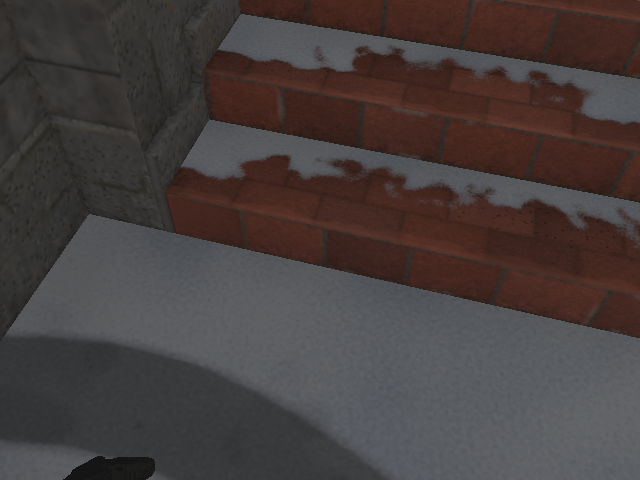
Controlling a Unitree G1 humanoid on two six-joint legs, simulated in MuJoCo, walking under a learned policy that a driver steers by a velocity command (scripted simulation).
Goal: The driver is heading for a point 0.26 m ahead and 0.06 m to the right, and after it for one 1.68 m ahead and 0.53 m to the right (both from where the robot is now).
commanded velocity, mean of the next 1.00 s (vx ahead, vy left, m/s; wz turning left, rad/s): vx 0.13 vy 0.00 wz -0.46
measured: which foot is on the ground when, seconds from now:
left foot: down 0.00-0.02, up 0.04-0.48, down 0.50-0.94, up 0.96-1.00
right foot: down 0.00-0.50, up 0.52-0.92, down 0.94-1.00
